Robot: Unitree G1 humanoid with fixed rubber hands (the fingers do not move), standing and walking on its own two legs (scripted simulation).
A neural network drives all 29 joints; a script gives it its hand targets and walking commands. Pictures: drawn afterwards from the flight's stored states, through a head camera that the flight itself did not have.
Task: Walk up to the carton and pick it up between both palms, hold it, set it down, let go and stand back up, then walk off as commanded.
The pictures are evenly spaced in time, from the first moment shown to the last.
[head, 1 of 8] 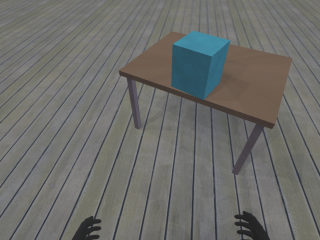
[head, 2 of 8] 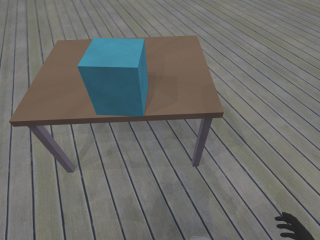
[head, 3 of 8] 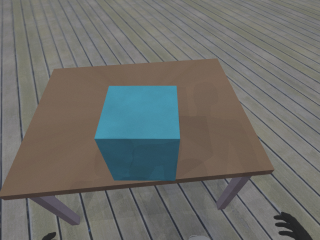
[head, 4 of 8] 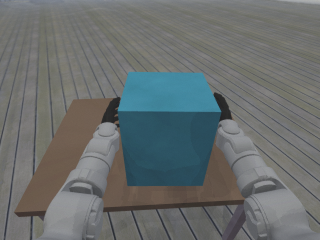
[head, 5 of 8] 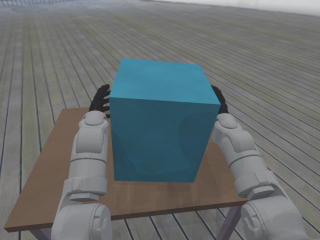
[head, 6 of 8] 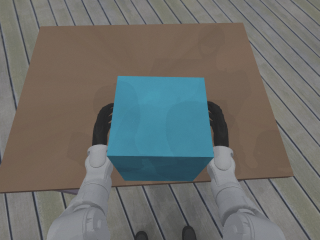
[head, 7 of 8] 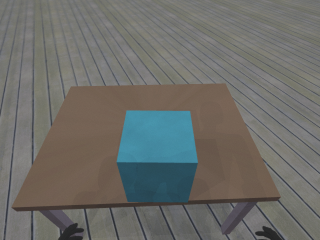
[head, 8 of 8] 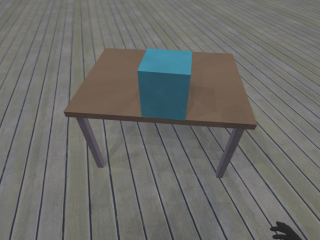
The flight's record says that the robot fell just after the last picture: no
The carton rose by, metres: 0.26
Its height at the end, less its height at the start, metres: +0.00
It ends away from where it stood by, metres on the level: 0.02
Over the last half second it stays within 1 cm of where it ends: yes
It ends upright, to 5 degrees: yes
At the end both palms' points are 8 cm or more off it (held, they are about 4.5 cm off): yes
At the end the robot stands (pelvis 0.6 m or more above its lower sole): yes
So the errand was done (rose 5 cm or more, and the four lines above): yes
